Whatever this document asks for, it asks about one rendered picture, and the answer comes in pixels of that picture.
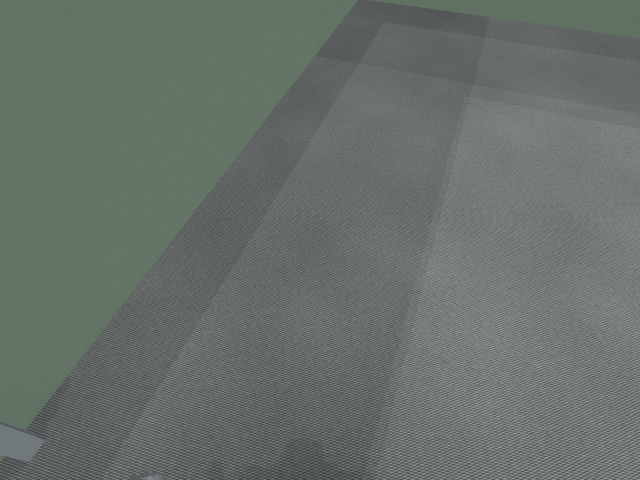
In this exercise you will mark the panel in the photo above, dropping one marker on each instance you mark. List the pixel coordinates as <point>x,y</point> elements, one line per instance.
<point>18,443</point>

